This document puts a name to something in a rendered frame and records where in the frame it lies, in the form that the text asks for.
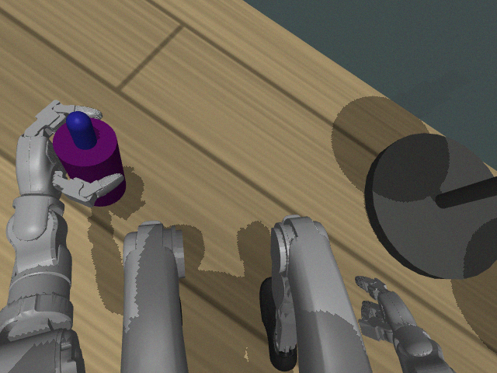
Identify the right robot arm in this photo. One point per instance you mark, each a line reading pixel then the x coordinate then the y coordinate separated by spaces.
pixel 417 352

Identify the left robot arm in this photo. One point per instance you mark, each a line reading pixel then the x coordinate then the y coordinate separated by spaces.
pixel 35 326

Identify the right robot foot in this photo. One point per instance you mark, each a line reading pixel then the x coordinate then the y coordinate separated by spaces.
pixel 280 360

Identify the coat stand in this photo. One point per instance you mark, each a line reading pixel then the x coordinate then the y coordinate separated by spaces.
pixel 432 204

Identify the right robot hand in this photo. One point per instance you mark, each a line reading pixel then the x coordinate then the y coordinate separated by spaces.
pixel 379 321

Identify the bottle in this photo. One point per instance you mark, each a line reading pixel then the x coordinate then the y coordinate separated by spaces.
pixel 88 149

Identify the left robot hand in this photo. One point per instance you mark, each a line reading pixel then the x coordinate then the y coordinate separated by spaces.
pixel 39 170

